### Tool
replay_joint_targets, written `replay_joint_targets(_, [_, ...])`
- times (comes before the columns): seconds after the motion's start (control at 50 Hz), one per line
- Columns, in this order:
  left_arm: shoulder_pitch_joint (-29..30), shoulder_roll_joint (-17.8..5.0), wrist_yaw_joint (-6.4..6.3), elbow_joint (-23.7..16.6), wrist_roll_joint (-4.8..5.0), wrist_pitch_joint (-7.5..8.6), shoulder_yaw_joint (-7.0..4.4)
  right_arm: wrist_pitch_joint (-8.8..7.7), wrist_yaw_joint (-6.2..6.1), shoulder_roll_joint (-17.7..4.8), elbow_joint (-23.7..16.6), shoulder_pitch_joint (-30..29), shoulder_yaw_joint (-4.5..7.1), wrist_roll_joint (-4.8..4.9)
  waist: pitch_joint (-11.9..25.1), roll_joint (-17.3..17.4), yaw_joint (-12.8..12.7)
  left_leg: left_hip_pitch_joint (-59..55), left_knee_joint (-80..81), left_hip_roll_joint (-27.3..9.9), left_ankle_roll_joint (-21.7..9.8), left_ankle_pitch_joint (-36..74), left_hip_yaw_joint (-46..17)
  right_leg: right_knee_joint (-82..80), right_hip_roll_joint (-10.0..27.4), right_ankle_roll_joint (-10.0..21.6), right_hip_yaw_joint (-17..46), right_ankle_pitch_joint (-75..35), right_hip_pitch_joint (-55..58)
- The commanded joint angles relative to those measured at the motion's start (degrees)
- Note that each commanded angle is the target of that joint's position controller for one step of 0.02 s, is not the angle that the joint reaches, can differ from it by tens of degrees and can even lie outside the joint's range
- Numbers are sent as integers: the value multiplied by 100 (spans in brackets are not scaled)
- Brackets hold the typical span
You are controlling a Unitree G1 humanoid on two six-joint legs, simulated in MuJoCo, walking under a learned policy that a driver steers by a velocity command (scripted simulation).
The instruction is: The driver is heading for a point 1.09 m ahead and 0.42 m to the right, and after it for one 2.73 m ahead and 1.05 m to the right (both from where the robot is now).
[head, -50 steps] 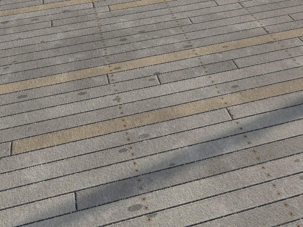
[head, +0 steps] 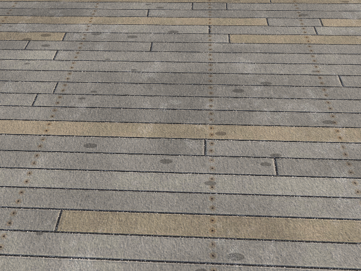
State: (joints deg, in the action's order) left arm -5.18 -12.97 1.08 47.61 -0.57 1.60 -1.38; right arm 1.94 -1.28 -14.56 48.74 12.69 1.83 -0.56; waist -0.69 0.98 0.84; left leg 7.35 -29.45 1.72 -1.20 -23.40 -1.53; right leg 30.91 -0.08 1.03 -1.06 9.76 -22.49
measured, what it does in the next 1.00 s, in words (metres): lifts its left foot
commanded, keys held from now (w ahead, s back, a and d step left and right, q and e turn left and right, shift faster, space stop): no key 0.64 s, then w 0.36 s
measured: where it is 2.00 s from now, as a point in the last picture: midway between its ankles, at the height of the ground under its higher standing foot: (196, 252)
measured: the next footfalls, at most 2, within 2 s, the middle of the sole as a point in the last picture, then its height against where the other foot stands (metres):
left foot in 1.42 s outside the picture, level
right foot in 1.98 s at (232, 212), level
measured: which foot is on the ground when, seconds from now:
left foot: down 0.00-0.92, up 0.94-1.00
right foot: down 0.00-1.00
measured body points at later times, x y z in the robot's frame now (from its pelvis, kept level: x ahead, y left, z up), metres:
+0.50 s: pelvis +0.00 -0.01 +0.00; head +0.01 -0.01 +0.45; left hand +0.12 +0.25 -0.13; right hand +0.00 -0.26 -0.15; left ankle -0.09 +0.11 -0.73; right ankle +0.07 -0.11 -0.73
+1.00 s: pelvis +0.07 -0.04 +0.00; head +0.08 -0.05 +0.45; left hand +0.12 +0.23 -0.13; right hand +0.07 -0.30 -0.15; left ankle -0.04 +0.10 -0.65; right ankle +0.07 -0.12 -0.73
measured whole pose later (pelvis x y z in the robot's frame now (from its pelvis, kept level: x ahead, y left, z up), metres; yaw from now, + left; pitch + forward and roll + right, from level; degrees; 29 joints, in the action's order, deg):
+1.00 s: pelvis +0.07 -0.04 +0.00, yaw -1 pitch -1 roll +0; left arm -12.6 -14.1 1.4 61.3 0.9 5.7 -3.7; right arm -4.5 -1.0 -13.8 59.5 20.1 2.8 2.3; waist -1.0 1.7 -0.9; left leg 17.6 -63.6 -0.8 -2.6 -24.0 -2.9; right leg 30.0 -2.3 4.1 -4.1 16.4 -13.3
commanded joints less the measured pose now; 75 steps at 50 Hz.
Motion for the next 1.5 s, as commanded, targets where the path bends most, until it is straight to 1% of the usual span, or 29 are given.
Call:
replay_joint_targets(0.02, [127, -789, -4, -191, 22, 91, -197, 41, -44, -665, -29, 449, 178, 0, 703, -346, 20, 362, 439, -346, -53, 1551, -274, -257, 628, 496, 757, -2119, 1357])
replay_joint_targets(0.14, [284, -706, -103, 101, 47, 5, -210, -16, -72, -545, 301, 448, 168, 10, 508, -133, -23, 452, 533, -360, -11, 1644, -224, -227, 510, 515, 639, -1922, 1506])
replay_joint_targets(0.36, [442, -661, -243, 562, 56, -169, -244, -170, -96, -414, 826, 619, 96, 2, 26, -96, -55, 820, 805, -385, -28, 892, -167, -433, 307, 332, 542, -763, 1500])
replay_joint_targets(0.64, [293, -592, -296, 1003, 65, -225, -228, -267, -108, -184, 1213, 938, -1, 2, -140, -77, -68, 953, 900, -356, -21, 585, -74, -534, 229, 294, 552, -420, 1472])
replay_joint_targets(0.68, [165, -582, -304, 1101, 86, -241, -231, -254, -124, -203, 1282, 1093, 10, 26, -168, 15, -45, 1010, 1052, -357, -152, -581, -125, -473, 59, 269, 401, 991, 1328])
replay_joint_targets(0.72, [290, -653, -292, 1061, 111, -184, -263, -275, -156, -426, 1176, 1096, 76, 76, -511, 237, 51, 1058, 1309, -639, -502, -1724, -574, -90, -170, 227, 173, 2115, 626])
replay_joint_targets(0.74, [509, -608, -258, 968, 127, -101, -256, -323, -163, -564, 1172, 1248, 122, 104, -707, 443, 173, 860, 1637, -1002, -731, -2064, -1075, 275, -258, 172, 19, 1935, 140])
replay_joint_targets(0.78, [722, -533, -154, 846, 175, 94, -249, -458, -171, -863, 1153, 1093, 244, 155, -1168, 901, 169, 455, 2072, -1923, -1139, -1716, -2009, 1153, -3, 157, -72, 1049, -709])
replay_joint_targets(0.8, [638, -556, -107, 848, 194, 175, -263, -519, -163, -762, 1138, 1054, 241, 150, -1200, 864, 113, 137, 1977, -2017, -1169, -1142, -1987, 1268, 140, 206, -8, 1139, -1000])
replay_joint_targets(0.84, [444, -483, -27, 869, 256, 302, -260, -571, -107, -618, 1123, 1035, 229, 201, -1144, 714, -27, -142, 1622, -1838, -991, -116, -1544, 662, 180, 284, -139, 1273, -783])
replay_joint_targets(0.88, [-485, -572, -5, 1221, 262, 337, -377, -567, -43, -639, 1019, 821, 218, 186, -665, 568, -458, 605, 847, -1259, -690, 1361, -838, -82, -278, 312, -462, 647, 1221])
replay_joint_targets(0.9, [-1288, -890, -16, 1429, 247, 344, -512, -593, -23, -583, 924, 668, 193, 184, -242, 107, -803, 1228, -393, -830, -437, 2428, -329, -386, 92, 567, 350, 651, 2316])
replay_joint_targets(0.92, [-2108, -1429, -12, 1549, 236, 342, -641, -674, -24, -241, 698, 649, 100, 135, 280, -1353, -978, 2524, -2505, -36, 45, 1548, 375, -1301, 1333, 1302, 2688, 1281, 3448])
replay_joint_targets(0.94, [-2253, -1152, 34, 1613, 160, 382, -482, -764, -21, -220, 580, 509, 102, 181, 576, -1537, -902, 3130, -3950, 138, 32, -716, -255, -2076, 2132, 1704, 4309, 1503, 3563])
replay_joint_targets(0.96, [-1697, -862, 36, 1478, 130, 450, -340, -820, 30, -379, 525, 410, 157, 336, 66, -975, -611, 3513, -4550, -230, -160, -535, -564, -2049, 2203, 1595, 3897, 1705, 3041])
replay_joint_targets(1.0, [-1010, -602, 70, 1231, 97, 494, -205, -859, 70, -383, 529, 261, 205, 341, -405, -410, -294, 3508, -4162, -757, -373, 471, -386, -2227, 1724, 1216, 2544, 1415, 2245])
replay_joint_targets(1.04, [-969, -492, 54, 1202, 48, 472, -123, -779, 61, -448, 558, 287, 297, 245, -407, -491, -155, 3053, -3613, -957, -315, 969, -237, -2372, 1304, 972, 1645, 588, 1836])
replay_joint_targets(1.08, [-1265, -625, -16, 1271, 42, 440, -118, -707, 76, -333, 513, 136, 307, 197, -417, -437, -171, 3114, -3230, -979, -140, 1262, -50, -2489, 1196, 1016, 1260, -8, 1813])
replay_joint_targets(1.14, [-1474, -848, -131, 1275, 25, 398, -137, -674, 71, -237, 207, -600, 281, 155, -548, -322, -281, 3500, -2221, -979, 100, 1805, 23, -2610, 1230, 1089, 1021, -486, 1859])
replay_joint_targets(1.22, [-1729, -900, -190, 1254, 65, 357, -164, -704, 162, -168, -51, -1410, 197, 180, -633, -433, -472, 3156, -930, -769, 170, 2592, 229, -2685, 1132, 1009, 602, -710, 1783])
replay_joint_targets(1.32, [-2022, -920, -197, 1351, 153, 271, -233, -762, 329, -265, -311, -1951, 149, 229, -749, -441, -466, 3042, -212, -652, -70, 2452, 177, -2362, 1462, 931, 457, -1130, 2503])
replay_joint_targets(1.36, [-1898, -1039, -197, 1305, 152, 231, -289, -788, 366, -469, -306, -1693, 218, 232, -498, -562, -210, 2470, -65, -475, -245, 2088, 276, -1898, 1546, 820, 394, -2239, 2762])
replay_joint_targets(1.38, [-1840, -1081, -191, 1273, 142, 203, -305, -798, 355, -644, -224, -1277, 306, 220, -182, -660, 48, 1748, -64, -280, -349, 1924, 394, -1319, 1488, 750, 372, -3308, 2737])
replay_joint_targets(1.4, [-1751, -991, -182, 1227, 111, 162, -266, -795, 317, -878, 66, -278, 453, 231, 384, -645, 556, 473, -21, -111, -501, 1873, 486, -187, 1215, 602, 223, -3879, 2414])
replay_joint_targets(1.42, [-1752, -794, -168, 1077, 31, 152, -167, -792, 248, -1274, 310, 871, 577, 165, 1246, -273, 953, -1419, -202, -967, -815, 1599, -465, 1550, 891, 413, 81, -2639, 1169])
replay_joint_targets(1.44, [-2562, 118, -111, 1030, 73, 256, 71, -774, 271, -1731, 483, 1352, 657, 86, 2290, 1369, 490, -3336, 572, -2513, -1710, 157, -3357, 3724, -250, 35, 42, 1402, -975])
replay_joint_targets(1.46, [-2155, -457, -106, 1073, 255, 393, -62, -797, 274, -1138, 440, 1240, 488, 90, 2188, 1045, 685, -3011, 1327, -2515, -1569, -434, -4093, 4523, -152, 121, 927, 2227, -1507])
replay_joint_targets(1.48, [-1581, -854, -115, 845, 406, 464, -186, -835, 252, -889, 373, 663, 398, 100, 1214, 881, 564, -2206, 1424, -2370, -1246, -235, -3158, 4740, 142, 223, 847, 1828, -1933])
replay_joint_targets(1.5, [-1289, -889, -164, 765, 395, 480, -205, -867, 243, -685, 261, 129, 326, 83, 748, 455, 373, -1324, 1557, -2191, -1086, 339, -2362, 4544, 481, 256, 713, 1270, -1763])
Velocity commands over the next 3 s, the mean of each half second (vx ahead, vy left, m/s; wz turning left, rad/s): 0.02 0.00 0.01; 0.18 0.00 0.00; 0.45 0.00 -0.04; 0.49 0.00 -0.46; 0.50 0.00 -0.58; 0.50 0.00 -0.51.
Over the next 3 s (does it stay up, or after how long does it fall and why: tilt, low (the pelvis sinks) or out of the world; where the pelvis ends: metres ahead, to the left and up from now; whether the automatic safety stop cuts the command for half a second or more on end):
stays up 1.06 -0.32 -0.01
